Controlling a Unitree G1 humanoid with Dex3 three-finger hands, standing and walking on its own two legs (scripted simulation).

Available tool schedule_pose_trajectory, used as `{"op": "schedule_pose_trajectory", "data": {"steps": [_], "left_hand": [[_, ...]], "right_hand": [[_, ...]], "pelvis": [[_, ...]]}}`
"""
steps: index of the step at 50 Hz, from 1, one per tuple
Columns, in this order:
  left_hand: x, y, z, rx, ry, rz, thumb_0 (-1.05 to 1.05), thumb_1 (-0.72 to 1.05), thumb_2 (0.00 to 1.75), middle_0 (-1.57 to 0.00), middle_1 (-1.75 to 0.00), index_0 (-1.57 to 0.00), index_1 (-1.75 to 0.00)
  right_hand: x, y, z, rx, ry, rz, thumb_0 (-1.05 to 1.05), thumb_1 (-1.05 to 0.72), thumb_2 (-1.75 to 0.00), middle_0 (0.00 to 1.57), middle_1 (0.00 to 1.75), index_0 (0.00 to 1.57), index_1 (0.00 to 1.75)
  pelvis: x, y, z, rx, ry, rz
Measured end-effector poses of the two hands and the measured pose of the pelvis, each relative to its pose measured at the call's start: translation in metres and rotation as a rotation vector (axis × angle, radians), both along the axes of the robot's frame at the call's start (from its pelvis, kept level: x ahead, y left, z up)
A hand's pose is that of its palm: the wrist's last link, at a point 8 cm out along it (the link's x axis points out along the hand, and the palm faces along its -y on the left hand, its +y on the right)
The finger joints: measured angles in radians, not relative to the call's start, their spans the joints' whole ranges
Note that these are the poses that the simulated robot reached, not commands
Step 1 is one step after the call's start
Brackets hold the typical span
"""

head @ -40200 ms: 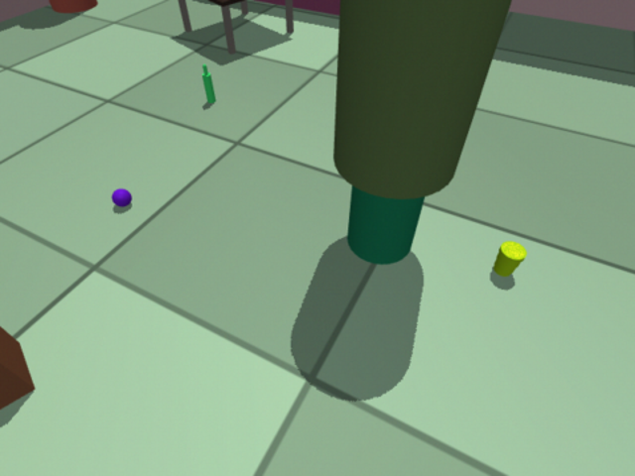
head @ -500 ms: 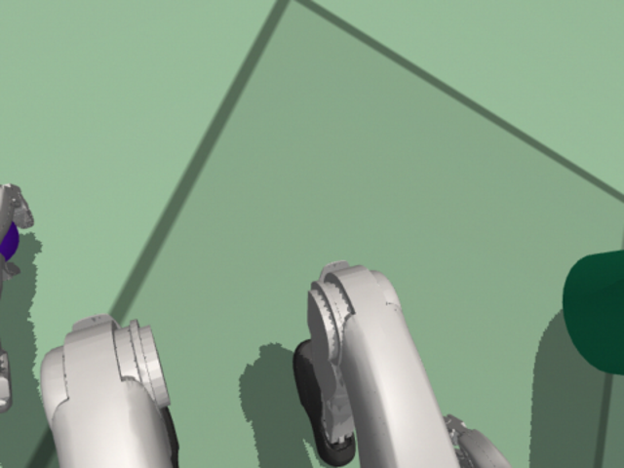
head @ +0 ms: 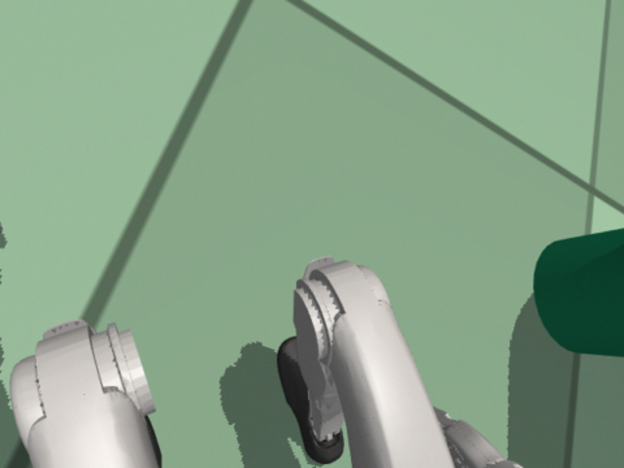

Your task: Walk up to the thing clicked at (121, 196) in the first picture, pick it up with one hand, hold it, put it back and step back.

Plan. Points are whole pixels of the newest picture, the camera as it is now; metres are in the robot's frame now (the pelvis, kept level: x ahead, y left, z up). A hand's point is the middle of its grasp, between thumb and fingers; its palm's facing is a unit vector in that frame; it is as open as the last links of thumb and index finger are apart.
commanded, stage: rest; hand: left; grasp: from above
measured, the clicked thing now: out of the picture +0.42 +0.33 -0.24
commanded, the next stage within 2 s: open in 0.60 s
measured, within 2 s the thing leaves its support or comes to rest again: rests again in 0.44 s
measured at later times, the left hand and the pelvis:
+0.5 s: hand out of the picture +0.41 +0.31 -0.24, palm faces -0.44 -0.17 -0.88, open 8.2 cm; pelvis +0.00 +0.00 +0.00, yaw -2 degrees
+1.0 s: hand out of the picture +0.42 +0.31 -0.24, palm faces -0.43 -0.15 -0.89, open 10.7 cm; pelvis -0.01 +0.01 +0.00, yaw -3 degrees
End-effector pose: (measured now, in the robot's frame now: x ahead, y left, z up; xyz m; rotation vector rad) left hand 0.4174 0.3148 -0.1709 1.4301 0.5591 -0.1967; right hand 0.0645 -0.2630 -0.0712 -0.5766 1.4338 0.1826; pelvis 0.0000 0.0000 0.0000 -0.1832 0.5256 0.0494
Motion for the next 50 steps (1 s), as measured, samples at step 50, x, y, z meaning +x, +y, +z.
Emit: {"op": "schedule_pose_trajectory", "data": {"steps": [50], "left_hand": [[0.003,0.004,-0.014,-0.004,-0.026,-0.009,0.0,-0.09,0.7,-0.4,-0.84,-0.52,-0.83]], "right_hand": [[-0.013,0.013,0.019,0.027,0.002,0.117,0.0,-0.9,-0.9,0.2,0.3,0.2,0.3]], "pelvis": [[-0.008,0.007,-0.002,-0.046,-0.067,-0.021]]}}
